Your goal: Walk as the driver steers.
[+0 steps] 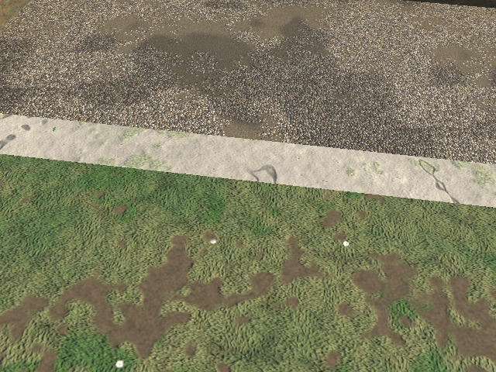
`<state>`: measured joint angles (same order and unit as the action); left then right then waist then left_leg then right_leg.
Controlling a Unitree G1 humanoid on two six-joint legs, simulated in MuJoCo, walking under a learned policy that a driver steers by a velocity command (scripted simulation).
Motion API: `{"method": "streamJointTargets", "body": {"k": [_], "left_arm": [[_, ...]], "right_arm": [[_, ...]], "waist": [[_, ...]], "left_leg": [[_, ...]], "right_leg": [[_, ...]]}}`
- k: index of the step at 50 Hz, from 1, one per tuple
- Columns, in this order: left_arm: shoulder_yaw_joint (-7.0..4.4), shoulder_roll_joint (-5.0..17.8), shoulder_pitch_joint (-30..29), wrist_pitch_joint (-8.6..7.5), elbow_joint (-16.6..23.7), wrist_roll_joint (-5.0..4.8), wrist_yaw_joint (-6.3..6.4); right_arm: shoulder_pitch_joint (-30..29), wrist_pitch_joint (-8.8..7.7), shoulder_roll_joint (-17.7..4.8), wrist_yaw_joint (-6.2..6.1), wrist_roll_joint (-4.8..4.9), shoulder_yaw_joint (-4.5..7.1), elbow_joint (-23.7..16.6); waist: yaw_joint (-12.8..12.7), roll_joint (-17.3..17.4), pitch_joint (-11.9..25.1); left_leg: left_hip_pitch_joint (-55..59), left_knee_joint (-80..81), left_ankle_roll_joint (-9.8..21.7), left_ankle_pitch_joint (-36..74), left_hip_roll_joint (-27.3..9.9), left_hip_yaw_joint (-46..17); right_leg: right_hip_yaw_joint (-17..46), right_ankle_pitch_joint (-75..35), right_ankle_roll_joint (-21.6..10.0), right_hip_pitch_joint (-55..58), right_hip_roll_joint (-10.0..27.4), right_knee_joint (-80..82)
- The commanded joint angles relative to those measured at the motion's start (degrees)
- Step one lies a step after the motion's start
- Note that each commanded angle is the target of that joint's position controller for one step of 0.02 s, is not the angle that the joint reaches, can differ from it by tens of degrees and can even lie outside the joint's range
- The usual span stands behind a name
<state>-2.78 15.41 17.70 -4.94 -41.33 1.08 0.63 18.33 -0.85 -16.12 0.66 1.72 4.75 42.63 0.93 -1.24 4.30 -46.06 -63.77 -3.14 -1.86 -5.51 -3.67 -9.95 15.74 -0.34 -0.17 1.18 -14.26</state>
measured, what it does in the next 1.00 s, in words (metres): walks ahead: left foot, then right foot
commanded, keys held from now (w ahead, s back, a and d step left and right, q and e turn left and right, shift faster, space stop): w+q+shift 0.26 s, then w+e+shift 0.74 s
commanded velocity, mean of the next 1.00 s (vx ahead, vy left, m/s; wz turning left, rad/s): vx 0.95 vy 0.00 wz -0.11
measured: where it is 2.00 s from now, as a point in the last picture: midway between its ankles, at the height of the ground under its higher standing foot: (210, 171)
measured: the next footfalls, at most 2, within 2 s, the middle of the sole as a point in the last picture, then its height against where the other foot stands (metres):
left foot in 0.22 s outside the picture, level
right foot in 0.72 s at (164, 313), level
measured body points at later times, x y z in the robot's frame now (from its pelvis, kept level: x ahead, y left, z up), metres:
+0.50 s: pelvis +0.33 +0.19 -0.01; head +0.34 +0.21 +0.44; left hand +0.43 +0.47 -0.11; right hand +0.44 -0.05 -0.12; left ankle +0.24 +0.21 -0.74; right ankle +0.53 +0.04 -0.64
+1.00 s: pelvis +0.76 +0.29 -0.01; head +0.78 +0.29 +0.44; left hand +0.80 +0.54 -0.13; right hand +1.01 +0.07 -0.04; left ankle +0.97 +0.49 -0.68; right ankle +0.72 +0.24 -0.74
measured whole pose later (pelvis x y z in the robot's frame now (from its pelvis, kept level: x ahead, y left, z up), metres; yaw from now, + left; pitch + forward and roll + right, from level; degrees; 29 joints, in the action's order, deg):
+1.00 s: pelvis +0.76 +0.29 -0.01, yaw -7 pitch +1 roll +0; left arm -2.0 12.2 24.6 -3.8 -43.6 -2.2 0.2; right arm 1.6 -7.3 -12.4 -1.1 -0.9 -1.9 29.1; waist -5.6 0.7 -1.2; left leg -39.5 -44.0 -4.0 -2.9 -4.6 -12.3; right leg 11.2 16.4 -8.4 -9.2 -11.4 -27.0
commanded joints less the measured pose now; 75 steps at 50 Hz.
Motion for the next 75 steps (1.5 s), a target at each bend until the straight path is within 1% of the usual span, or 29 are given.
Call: {"method": "streamJointTargets", "body": {"k": [1,8,11,12,13,14,15,16,19,22,30,33,35,36,37,38,39,41,44,47,52,55,56,57,58,61,68,73,75], "left_arm": [[-2.86,9.11,-2.26,-0.78,2.21,-0.21,0.13],[-4.77,12.64,-4.08,1.40,0.00,-1.70,-1.37],[-4.36,13.75,-7.01,1.78,1.07,-2.92,-1.51],[-0.88,1.91,-3.57,0.47,2.20,-0.16,-1.50],[0.53,-0.45,-2.68,-2.38,7.34,-1.42,-1.28],[-0.70,8.08,-11.31,-4.23,7.97,-3.82,-0.84],[-0.75,8.02,-12.51,-4.86,8.08,-5.76,-0.75],[-0.05,6.32,-12.86,-4.76,7.04,-4.71,-0.24],[-0.61,6.08,-4.41,-1.34,3.23,-4.01,-1.38],[-0.24,4.71,-7.58,1.35,2.72,-3.60,-1.43],[-0.16,3.25,-16.39,-1.58,4.21,-3.64,-5.24],[-2.05,6.89,-7.87,-0.88,3.29,-4.71,-5.60],[-4.88,13.02,14.93,1.70,-2.11,-4.77,-4.50],[-4.89,12.95,31.34,3.08,-6.87,-4.21,-3.21],[-2.65,7.73,29.93,3.14,-9.43,-1.12,-3.32],[-1.43,6.95,15.59,1.31,-3.66,0.28,-3.28],[-1.77,5.03,13.42,1.26,0.29,-0.45,-3.09],[-1.96,6.89,3.41,-0.44,3.16,-0.95,-3.05],[-1.74,6.97,-2.21,-0.84,5.11,-1.21,-1.61],[-2.01,7.09,0.29,-0.49,3.62,-3.34,0.19],[-2.58,6.79,4.93,1.40,1.06,-4.45,0.69],[-2.03,4.74,3.69,2.50,1.47,-3.37,0.35],[-0.40,-0.01,1.97,2.39,3.81,-2.12,-0.30],[1.30,-4.73,10.93,1.28,7.59,-4.57,-0.91],[1.05,0.38,8.57,1.57,7.06,-6.60,-0.16],[-0.32,4.46,-6.22,2.92,10.32,-2.60,-0.04],[0.46,1.56,-6.51,4.97,12.71,-3.03,-1.55],[1.64,0.78,-15.66,3.71,13.76,-2.37,-4.17],[1.06,1.99,-14.85,3.14,13.49,-2.83,-4.24]], "right_arm": [[-7.86,-0.93,-2.95,0.64,0.36,-0.19,-6.47],[-9.21,-0.46,-3.70,2.55,1.33,-1.00,-8.36],[18.20,0.61,-15.08,1.10,2.20,4.92,-1.92],[19.15,1.02,-20.20,0.65,2.42,5.52,0.42],[16.13,-0.96,-20.28,1.24,0.96,4.30,-3.58],[16.36,-2.61,-13.61,1.83,0.65,2.77,-4.23],[16.42,-3.56,-12.04,1.79,-0.11,2.43,-2.99],[12.10,-4.32,-10.14,1.84,-0.99,1.46,-3.62],[1.86,-5.21,-5.24,1.17,-2.72,-0.66,-5.87],[3.25,-6.47,-5.25,0.48,-2.65,-0.94,-4.47],[5.38,-6.97,-7.79,-3.16,-3.05,-1.35,-1.17],[3.08,-4.42,-12.08,-5.02,-3.67,-0.03,-1.53],[-5.42,-3.35,-13.73,-5.70,-4.39,0.95,-3.79],[-15.59,-3.98,-12.14,-4.35,-2.89,0.71,-5.69],[-17.16,-6.62,3.22,-1.25,-3.11,-3.32,-8.80],[-3.28,-8.67,6.61,0.23,0.26,-5.40,-12.05],[-6.58,-10.31,-0.61,1.37,0.61,-4.95,-13.29],[-8.17,-9.73,-3.29,1.28,-1.20,-4.13,-13.63],[-6.93,-6.99,-5.96,-1.30,-2.61,-3.38,-12.55],[-16.97,-6.85,-2.78,-2.42,-3.92,-4.60,-16.26],[-21.37,-6.96,-3.85,-1.98,0.61,-2.71,-17.55],[-7.38,-7.85,-7.96,-1.07,1.21,0.50,-14.07],[5.93,-7.89,-10.72,-1.31,1.02,1.53,-12.14],[8.51,-7.75,-16.85,-0.49,-1.09,2.41,-11.23],[3.47,-7.21,-11.96,-0.35,-1.08,1.89,-12.50],[0.65,-5.52,-4.99,-1.26,-1.50,0.09,-10.92],[0.29,-5.17,-5.76,-1.87,-2.01,0.09,-2.73],[2.60,-5.53,-8.75,-2.08,-2.14,-0.03,-0.09],[2.62,-4.78,-11.88,-2.03,-1.55,0.14,-0.44]], "waist": [[-1.65,-2.64,-11.30],[-0.39,-3.07,-12.92],[14.92,-1.70,3.39],[8.82,19.28,-0.13],[3.31,25.89,13.16],[8.23,11.69,11.55],[7.03,7.42,5.07],[4.71,0.63,1.00],[-1.44,3.97,-3.77],[-0.07,2.58,-10.00],[2.13,3.50,-11.14],[-3.65,9.80,-4.55],[-15.87,11.17,2.34],[-25.17,1.68,3.08],[-16.90,-23.43,-2.57],[-3.94,-21.54,6.30],[-6.65,-7.77,7.20],[2.08,11.24,-4.07],[4.31,8.94,-9.67],[-1.04,2.84,-9.75],[-6.00,-4.37,-5.13],[2.30,-5.63,2.63],[7.92,-0.26,12.22],[1.52,25.96,21.01],[2.51,23.64,14.18],[4.75,1.28,-3.50],[-1.27,4.85,-9.45],[1.60,1.62,-12.25],[0.24,4.91,-11.38]], "left_leg": [[-9.68,2.43,1.38,1.84,-4.11,0.43],[5.36,15.81,9.13,-7.87,-1.52,11.57],[48.68,18.99,14.81,-11.80,11.06,14.78],[58.50,24.63,18.61,-20.26,2.48,-5.27],[66.99,44.32,29.34,-44.51,-7.64,-44.12],[65.99,52.43,23.48,-45.53,-10.80,-45.37],[60.80,52.31,22.27,-44.12,-12.33,-43.46],[51.67,50.40,20.48,-37.71,-11.73,-37.07],[35.04,50.24,17.85,-28.12,-7.49,-20.27],[31.95,53.98,14.04,-13.00,-4.75,-5.62],[42.90,57.47,1.40,27.53,-0.37,14.80],[53.65,42.77,-0.64,64.94,-3.09,16.00],[47.29,17.42,-0.18,78.82,-4.79,14.37],[34.96,-14.19,-0.22,48.95,1.69,15.51],[5.85,-44.63,-0.43,-33.19,15.12,8.54],[-6.99,-49.02,2.30,-35.19,12.92,-5.41],[-6.60,-40.88,6.24,-27.39,10.99,-7.17],[1.14,-21.79,7.83,-17.45,5.58,-6.76],[9.85,-7.87,2.67,-14.93,1.67,-5.88],[19.67,14.61,-0.79,-1.69,2.58,-1.56],[27.60,34.88,-3.64,4.17,7.25,-3.12],[40.48,35.96,0.74,-2.04,5.75,-3.07],[59.00,32.30,4.42,-13.57,-3.85,-12.43],[74.59,42.83,15.45,-35.00,-19.18,-48.39],[69.20,46.51,16.01,-49.06,-20.49,-55.05],[50.35,44.70,11.32,-23.28,-10.95,-25.21],[40.65,45.46,11.34,4.82,-9.41,-3.27],[38.84,46.34,7.63,16.87,-7.24,9.31],[38.50,44.19,6.98,42.84,-7.29,12.12]], "right_leg": [[4.37,6.45,-7.67,-0.39,17.75,10.67],[-6.97,-23.06,-5.87,5.15,16.53,4.73],[-8.54,-54.70,-2.11,-8.68,12.27,-37.38],[-5.08,7.18,1.89,-30.57,4.01,-62.06],[11.81,19.50,2.34,-44.87,-5.67,-76.93],[17.38,11.23,-0.60,-47.78,-1.20,-74.97],[15.66,7.21,-2.39,-50.91,0.60,-72.94],[15.82,3.76,-3.28,-48.35,4.30,-69.30],[16.60,-4.96,-3.78,-40.27,9.30,-63.58],[17.18,-12.50,-2.26,-44.89,8.13,-56.61],[3.83,-35.18,-2.89,-35.40,-2.13,-23.14],[-2.28,-27.30,-4.83,-26.90,-7.93,-23.09],[1.32,-19.28,-8.73,-6.20,-7.44,-27.17],[9.34,-26.39,-13.36,7.75,-1.49,-19.39],[16.35,-23.60,-15.86,16.94,-2.67,-25.94],[46.93,5.86,-25.19,18.71,6.71,-17.08],[57.46,26.41,-25.65,15.26,10.44,-2.46],[57.82,28.26,-21.66,-8.48,10.00,4.38],[45.05,13.97,-20.69,-26.84,2.16,4.66],[32.73,1.52,-17.98,-33.39,-3.96,2.73],[36.41,7.46,-12.75,-20.65,-4.04,-5.98],[35.13,-6.47,-9.36,-13.64,-4.41,-26.40],[29.50,-1.96,-7.00,-23.52,-6.30,-46.46],[24.56,19.45,-4.20,-42.48,-10.05,-64.08],[21.28,11.70,-3.80,-52.03,-2.35,-71.25],[17.22,1.41,-3.22,-53.09,2.65,-71.28],[16.45,-4.73,-2.28,-54.07,6.49,-64.18],[7.21,-19.33,-5.44,-44.54,3.27,-42.37],[2.25,-14.65,-6.91,-31.84,-2.01,-35.00]]}}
